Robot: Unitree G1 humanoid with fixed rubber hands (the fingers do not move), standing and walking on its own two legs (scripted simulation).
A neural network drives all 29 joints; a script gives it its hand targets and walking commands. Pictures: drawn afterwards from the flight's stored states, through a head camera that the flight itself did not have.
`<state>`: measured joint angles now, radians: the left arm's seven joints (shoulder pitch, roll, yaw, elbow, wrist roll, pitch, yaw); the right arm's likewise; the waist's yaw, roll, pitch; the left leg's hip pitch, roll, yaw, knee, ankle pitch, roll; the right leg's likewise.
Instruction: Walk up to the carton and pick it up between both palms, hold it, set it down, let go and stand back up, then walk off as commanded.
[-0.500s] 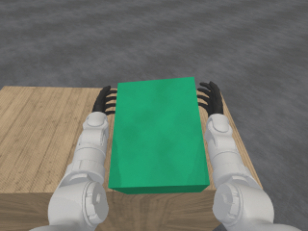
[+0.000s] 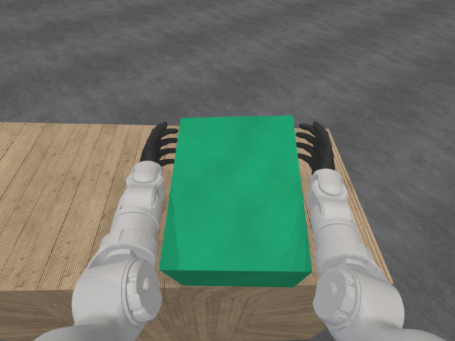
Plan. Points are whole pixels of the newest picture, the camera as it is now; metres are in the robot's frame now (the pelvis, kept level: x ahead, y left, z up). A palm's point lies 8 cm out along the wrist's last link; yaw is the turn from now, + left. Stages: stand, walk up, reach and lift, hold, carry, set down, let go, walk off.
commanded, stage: set down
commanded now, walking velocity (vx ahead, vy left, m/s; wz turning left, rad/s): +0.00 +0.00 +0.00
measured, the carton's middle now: (236, 202) +0.38 -0.02 +0.01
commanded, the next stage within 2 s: none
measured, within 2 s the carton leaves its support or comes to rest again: neither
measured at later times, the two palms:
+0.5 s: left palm (163, 163) +0.44 +0.13 +0.06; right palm (321, 171) +0.42 -0.18 +0.07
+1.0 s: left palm (165, 164) +0.44 +0.13 +0.05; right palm (319, 171) +0.42 -0.19 +0.06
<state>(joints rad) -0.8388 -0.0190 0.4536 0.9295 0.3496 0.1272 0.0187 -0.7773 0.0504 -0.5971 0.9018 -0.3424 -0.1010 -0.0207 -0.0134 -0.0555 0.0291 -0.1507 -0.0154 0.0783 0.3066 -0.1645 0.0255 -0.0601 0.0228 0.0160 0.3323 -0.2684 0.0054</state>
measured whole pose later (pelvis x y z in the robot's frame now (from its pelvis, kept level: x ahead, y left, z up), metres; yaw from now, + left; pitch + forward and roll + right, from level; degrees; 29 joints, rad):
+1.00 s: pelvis +0.01 -0.01 +0.00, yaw -1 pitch +12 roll +1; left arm -0.91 -0.02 0.54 1.01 0.35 0.00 0.00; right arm -0.82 0.07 -0.73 0.90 -0.48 -0.13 0.01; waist -0.01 -0.06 -0.04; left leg -0.36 0.01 0.08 0.31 -0.14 0.01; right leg -0.28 0.04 0.02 0.33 -0.25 0.01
